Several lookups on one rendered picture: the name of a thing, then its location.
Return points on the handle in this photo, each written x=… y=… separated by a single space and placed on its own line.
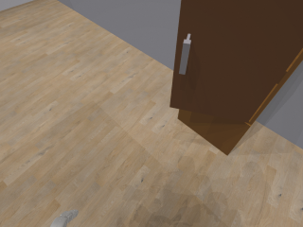
x=184 y=55

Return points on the left robot hand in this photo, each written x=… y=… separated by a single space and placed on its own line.
x=64 y=218

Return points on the cupboard door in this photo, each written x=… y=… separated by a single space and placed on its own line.
x=238 y=52

